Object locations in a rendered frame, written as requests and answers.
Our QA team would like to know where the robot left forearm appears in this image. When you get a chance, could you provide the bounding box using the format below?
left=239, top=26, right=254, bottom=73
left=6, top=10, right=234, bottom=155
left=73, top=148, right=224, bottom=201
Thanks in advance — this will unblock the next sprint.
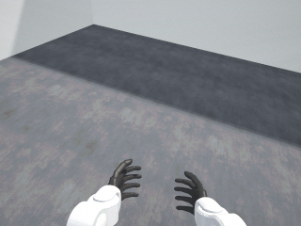
left=66, top=185, right=121, bottom=226

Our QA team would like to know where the left robot hand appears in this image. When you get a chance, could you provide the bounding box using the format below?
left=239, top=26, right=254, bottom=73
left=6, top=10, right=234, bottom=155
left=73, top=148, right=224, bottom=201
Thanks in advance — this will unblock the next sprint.
left=108, top=158, right=142, bottom=201

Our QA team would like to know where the right robot hand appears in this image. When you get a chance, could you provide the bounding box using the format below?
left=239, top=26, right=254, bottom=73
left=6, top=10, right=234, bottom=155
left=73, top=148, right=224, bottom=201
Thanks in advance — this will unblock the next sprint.
left=174, top=171, right=208, bottom=215

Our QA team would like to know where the robot right forearm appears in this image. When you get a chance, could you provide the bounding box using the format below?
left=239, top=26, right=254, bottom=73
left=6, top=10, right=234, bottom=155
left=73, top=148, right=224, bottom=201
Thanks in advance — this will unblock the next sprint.
left=194, top=197, right=246, bottom=226

